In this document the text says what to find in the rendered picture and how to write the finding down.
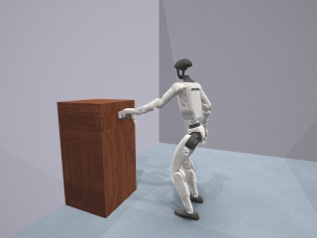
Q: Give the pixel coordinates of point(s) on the robot left hand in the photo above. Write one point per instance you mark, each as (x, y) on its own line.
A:
(127, 111)

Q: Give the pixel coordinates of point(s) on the robot right hand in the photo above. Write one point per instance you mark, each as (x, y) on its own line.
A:
(204, 140)

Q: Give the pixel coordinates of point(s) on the handle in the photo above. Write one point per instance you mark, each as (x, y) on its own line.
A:
(124, 118)

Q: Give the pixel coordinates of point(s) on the robot right upper arm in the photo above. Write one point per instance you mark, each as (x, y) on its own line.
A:
(206, 103)

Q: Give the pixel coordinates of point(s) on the robot left shin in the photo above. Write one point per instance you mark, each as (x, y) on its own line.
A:
(182, 190)

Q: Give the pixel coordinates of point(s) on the robot right forearm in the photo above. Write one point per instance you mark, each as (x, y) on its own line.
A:
(205, 118)

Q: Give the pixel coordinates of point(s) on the robot left upper arm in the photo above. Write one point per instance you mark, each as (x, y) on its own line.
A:
(176, 89)

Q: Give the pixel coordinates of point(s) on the drawer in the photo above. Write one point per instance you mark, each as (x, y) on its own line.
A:
(110, 120)

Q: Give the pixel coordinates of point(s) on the robot left forearm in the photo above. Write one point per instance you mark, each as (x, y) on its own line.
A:
(146, 108)

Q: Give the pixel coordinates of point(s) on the left robot thigh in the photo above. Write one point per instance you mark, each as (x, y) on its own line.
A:
(182, 151)

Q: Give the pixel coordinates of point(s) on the cabinet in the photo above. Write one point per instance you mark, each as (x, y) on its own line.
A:
(98, 167)

